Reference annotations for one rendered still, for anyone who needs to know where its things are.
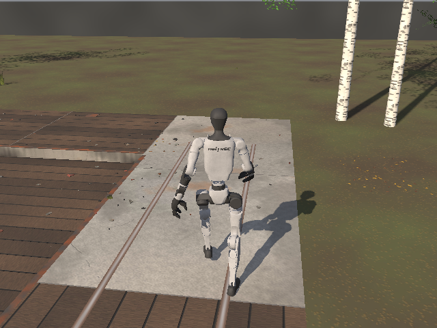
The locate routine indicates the robot torso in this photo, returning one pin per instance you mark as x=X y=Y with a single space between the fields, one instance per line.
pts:
x=218 y=164

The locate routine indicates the left robot upper arm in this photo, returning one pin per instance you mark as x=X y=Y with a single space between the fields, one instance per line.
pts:
x=196 y=145

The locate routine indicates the right robot forearm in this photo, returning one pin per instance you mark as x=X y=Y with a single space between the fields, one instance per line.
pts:
x=250 y=173

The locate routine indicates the left robot forearm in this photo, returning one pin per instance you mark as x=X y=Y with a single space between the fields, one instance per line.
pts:
x=185 y=179

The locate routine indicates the right robot hand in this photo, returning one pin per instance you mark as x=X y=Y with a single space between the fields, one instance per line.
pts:
x=243 y=174

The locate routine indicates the right robot upper arm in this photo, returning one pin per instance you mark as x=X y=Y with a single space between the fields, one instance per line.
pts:
x=244 y=153

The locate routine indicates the left robot shin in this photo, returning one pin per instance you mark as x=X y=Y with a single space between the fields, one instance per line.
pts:
x=205 y=228

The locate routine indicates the left robot hand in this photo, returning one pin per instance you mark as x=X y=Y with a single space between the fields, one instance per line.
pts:
x=174 y=206

